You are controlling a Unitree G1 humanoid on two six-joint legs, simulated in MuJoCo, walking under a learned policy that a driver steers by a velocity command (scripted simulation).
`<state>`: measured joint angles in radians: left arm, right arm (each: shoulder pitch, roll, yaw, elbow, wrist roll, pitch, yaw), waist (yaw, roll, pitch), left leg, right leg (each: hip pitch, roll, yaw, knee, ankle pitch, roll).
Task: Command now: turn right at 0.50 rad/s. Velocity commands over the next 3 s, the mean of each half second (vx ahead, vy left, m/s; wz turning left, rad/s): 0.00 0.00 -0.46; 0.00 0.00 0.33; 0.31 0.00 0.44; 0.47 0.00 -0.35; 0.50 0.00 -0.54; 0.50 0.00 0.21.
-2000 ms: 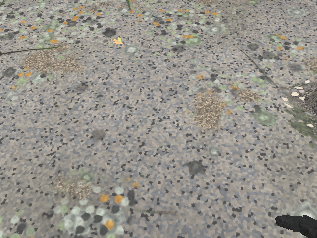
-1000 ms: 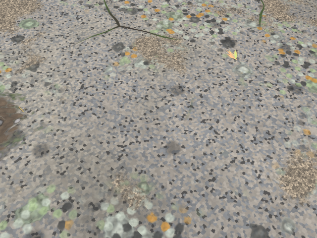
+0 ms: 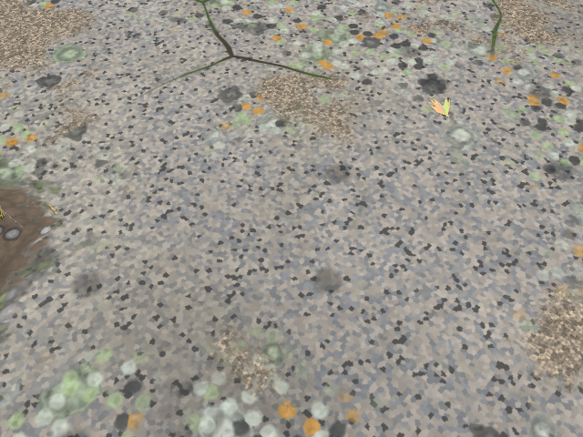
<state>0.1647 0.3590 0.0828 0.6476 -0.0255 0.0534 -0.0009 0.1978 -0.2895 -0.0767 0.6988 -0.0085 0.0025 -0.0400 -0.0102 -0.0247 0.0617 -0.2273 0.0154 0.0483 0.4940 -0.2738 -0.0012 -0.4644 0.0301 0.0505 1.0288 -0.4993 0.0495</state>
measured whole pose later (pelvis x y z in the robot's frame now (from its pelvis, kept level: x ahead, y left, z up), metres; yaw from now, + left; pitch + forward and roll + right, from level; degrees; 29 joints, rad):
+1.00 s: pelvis +0.01 -0.02 +0.00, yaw +0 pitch +1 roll -1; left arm 0.20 0.30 0.07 0.67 0.01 0.02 0.03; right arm 0.15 -0.32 -0.07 0.64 0.03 0.05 0.01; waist 0.03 0.00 0.07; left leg -0.45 0.04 0.00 0.91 -0.46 -0.07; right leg -0.22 -0.03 -0.12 0.48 -0.28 -0.02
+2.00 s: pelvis +0.45 +0.06 +0.01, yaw -1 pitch +2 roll -1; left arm 0.37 0.29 0.06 0.77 -0.03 -0.05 0.01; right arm 0.05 -0.28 -0.02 0.62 0.00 -0.11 0.01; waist 0.10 0.04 0.04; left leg -0.60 0.03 -0.12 0.54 0.05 -0.07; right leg -0.08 0.11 0.17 0.35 -0.29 -0.07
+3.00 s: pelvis +0.96 -0.05 +0.00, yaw -8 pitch +0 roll -3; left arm 0.31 0.27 0.07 0.82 0.01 -0.08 0.00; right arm 0.15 -0.28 -0.05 0.75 0.02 -0.03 0.04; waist 0.07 0.05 0.04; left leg -0.65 0.11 -0.02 0.71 0.02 0.00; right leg 0.07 0.04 -0.23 0.21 -0.28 -0.02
